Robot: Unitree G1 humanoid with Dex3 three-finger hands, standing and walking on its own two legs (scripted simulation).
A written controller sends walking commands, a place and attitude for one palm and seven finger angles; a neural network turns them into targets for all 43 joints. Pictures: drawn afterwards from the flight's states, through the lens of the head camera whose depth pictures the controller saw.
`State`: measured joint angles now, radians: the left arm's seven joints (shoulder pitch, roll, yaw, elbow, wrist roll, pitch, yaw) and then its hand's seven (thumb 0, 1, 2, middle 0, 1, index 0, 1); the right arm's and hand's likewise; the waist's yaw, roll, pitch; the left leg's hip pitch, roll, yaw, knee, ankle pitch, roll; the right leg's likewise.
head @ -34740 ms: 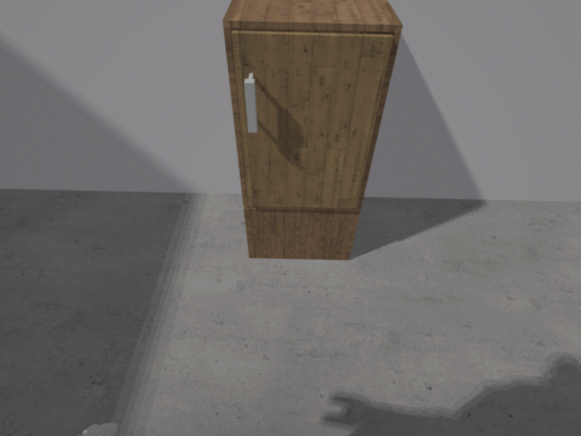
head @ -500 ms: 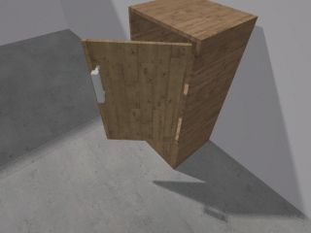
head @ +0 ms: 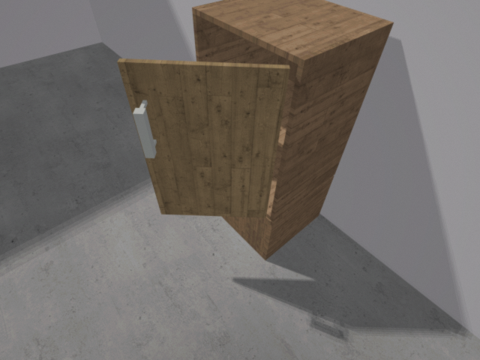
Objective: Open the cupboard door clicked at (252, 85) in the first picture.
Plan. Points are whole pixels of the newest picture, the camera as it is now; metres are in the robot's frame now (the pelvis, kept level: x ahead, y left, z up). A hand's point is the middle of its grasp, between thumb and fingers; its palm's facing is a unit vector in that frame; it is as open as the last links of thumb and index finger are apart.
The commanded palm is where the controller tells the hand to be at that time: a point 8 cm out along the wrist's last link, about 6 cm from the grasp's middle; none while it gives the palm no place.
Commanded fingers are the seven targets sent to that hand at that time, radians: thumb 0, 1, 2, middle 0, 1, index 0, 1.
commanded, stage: shuffle to correct the standing spot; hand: left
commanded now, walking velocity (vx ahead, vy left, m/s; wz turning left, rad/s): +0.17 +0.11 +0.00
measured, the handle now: (147, 129) +0.65 +0.29 -0.01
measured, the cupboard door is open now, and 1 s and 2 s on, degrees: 48 48 48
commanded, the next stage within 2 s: come to a stop and stand still in 0.72 s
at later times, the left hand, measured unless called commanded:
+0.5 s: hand out of the picture +0.07 +0.20 -0.18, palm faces +0.02 -0.99 -0.17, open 7.3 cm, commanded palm none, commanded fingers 0.00 0.90 0.90 -0.20 -0.30 -0.20 -0.30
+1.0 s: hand out of the picture +0.12 +0.24 -0.20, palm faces +0.12 -0.98 -0.14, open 7.4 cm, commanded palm none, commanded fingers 0.00 0.90 0.90 -0.20 -0.30 -0.20 -0.30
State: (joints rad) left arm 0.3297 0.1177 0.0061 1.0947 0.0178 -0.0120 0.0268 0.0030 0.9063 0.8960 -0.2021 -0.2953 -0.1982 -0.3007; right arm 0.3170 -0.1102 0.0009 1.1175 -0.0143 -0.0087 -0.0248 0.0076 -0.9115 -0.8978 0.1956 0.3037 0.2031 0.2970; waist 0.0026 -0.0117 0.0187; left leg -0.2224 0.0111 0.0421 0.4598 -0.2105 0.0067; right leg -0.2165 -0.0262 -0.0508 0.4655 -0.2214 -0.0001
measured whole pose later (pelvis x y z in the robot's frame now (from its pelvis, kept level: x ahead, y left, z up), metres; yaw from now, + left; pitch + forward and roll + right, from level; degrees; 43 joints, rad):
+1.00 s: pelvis +0.16 +0.08 -0.02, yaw +1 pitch -1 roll +0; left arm 0.37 0.14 0.05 1.07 0.03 0.02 0.02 0.00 0.91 0.90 -0.21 -0.30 -0.20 -0.30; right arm 0.20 -0.18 -0.04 0.98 -0.02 -0.02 -0.01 0.01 -0.92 -0.90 0.19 0.30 0.20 0.30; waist 0.04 -0.04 0.04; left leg -0.37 0.07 0.08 0.59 -0.18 0.00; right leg -0.21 -0.10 -0.11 0.67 -0.45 0.03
